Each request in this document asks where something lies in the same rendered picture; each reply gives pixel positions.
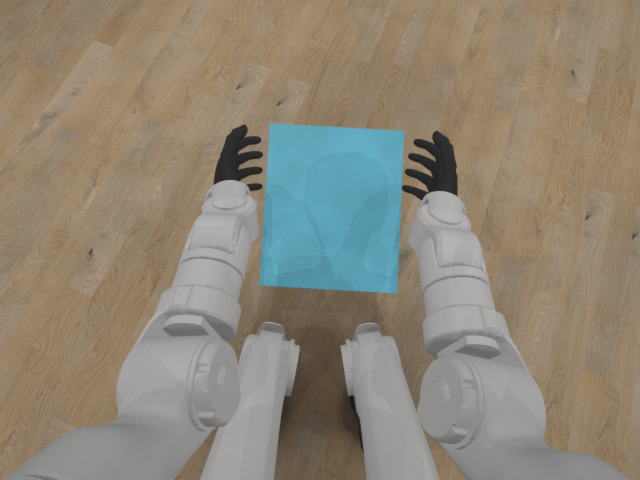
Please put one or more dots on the left robot thigh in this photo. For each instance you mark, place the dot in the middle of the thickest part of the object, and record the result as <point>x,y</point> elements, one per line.
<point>246,447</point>

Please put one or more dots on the robot left forearm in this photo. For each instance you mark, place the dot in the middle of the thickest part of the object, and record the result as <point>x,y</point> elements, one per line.
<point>203,299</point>

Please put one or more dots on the right robot thigh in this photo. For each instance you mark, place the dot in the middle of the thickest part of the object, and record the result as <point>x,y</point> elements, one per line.
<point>394,444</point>

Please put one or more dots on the robot right forearm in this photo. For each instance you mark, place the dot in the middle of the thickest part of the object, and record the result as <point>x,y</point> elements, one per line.
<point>460,312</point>

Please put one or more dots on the robot thigh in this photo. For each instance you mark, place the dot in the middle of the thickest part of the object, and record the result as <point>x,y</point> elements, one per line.
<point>394,444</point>
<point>246,447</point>

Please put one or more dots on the left robot upper arm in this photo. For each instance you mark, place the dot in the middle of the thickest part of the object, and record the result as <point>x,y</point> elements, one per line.
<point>172,392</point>

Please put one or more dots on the right robot hand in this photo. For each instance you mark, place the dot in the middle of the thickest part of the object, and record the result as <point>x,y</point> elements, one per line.
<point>443,170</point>

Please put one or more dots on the left robot hand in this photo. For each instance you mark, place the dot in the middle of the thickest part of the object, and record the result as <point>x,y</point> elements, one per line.
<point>229,161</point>

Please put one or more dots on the right robot upper arm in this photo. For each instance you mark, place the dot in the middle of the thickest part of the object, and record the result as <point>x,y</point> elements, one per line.
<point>489,417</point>

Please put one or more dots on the carton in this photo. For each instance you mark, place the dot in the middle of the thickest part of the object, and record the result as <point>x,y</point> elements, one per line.
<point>332,208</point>

